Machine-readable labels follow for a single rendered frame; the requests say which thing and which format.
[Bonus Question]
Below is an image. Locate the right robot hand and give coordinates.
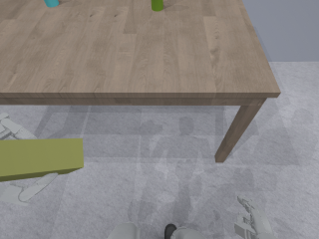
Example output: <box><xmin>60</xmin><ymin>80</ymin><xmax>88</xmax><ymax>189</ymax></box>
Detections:
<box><xmin>234</xmin><ymin>195</ymin><xmax>274</xmax><ymax>239</ymax></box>

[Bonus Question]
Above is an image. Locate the sponge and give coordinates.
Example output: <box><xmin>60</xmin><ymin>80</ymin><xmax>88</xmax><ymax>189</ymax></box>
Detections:
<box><xmin>0</xmin><ymin>138</ymin><xmax>84</xmax><ymax>182</ymax></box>

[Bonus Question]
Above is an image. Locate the left robot hand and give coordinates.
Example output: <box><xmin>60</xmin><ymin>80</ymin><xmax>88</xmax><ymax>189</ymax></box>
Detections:
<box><xmin>0</xmin><ymin>113</ymin><xmax>58</xmax><ymax>206</ymax></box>

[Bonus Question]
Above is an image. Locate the left robot thigh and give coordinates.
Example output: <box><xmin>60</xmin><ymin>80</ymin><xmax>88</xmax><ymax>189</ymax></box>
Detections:
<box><xmin>107</xmin><ymin>222</ymin><xmax>141</xmax><ymax>239</ymax></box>

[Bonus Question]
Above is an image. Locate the table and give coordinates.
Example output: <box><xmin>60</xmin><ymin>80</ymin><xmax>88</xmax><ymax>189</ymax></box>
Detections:
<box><xmin>0</xmin><ymin>0</ymin><xmax>281</xmax><ymax>163</ymax></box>

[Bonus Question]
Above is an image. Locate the robot right shin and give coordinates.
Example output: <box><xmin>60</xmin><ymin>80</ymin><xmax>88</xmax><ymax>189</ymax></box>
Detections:
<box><xmin>171</xmin><ymin>227</ymin><xmax>186</xmax><ymax>236</ymax></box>

